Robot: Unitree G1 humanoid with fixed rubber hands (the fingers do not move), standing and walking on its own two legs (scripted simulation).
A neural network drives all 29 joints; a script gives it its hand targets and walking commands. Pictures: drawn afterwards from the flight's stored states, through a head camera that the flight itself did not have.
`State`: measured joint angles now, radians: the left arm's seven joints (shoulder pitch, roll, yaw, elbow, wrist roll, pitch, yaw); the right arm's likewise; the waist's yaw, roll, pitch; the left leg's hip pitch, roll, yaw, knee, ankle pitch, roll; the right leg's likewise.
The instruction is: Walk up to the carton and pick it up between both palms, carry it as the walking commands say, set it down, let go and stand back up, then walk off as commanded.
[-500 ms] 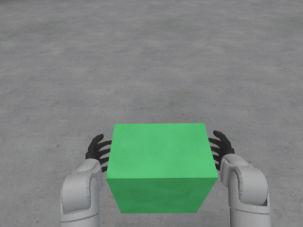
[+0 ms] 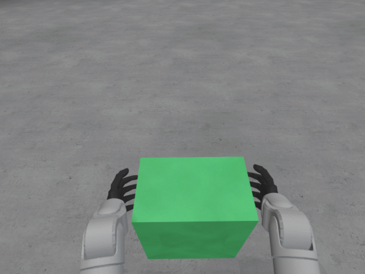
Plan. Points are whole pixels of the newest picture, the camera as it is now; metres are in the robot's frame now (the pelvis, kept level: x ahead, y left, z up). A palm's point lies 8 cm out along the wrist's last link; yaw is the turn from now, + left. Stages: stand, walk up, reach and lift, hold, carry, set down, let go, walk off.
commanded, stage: carry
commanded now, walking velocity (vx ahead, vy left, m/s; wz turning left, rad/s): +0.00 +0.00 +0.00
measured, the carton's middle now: (191, 212) +0.28 +0.00 -0.02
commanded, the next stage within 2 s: hold in 0.38 s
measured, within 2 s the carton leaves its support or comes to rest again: neither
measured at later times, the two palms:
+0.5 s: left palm (120, 212) +0.26 +0.15 +0.04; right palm (267, 209) +0.25 -0.16 +0.03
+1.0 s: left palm (114, 214) +0.25 +0.16 +0.05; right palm (267, 207) +0.25 -0.16 +0.05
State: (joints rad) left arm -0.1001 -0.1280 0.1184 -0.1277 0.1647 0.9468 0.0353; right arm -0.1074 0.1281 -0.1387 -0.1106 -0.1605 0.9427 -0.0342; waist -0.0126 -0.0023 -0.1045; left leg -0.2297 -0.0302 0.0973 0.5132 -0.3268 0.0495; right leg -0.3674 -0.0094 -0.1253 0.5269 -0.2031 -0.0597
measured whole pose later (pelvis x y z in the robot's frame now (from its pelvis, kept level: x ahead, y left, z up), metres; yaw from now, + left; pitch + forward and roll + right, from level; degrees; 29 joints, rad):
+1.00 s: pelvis -0.04 +0.02 +0.00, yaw +5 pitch -9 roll -1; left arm -0.27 -0.15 0.21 0.31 0.19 0.68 0.06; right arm -0.27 0.07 -0.23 0.26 -0.21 0.75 -0.01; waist -0.11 0.02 0.03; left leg -0.07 -0.08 0.02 0.50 -0.28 0.09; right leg -0.16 0.02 -0.04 0.46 -0.15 -0.03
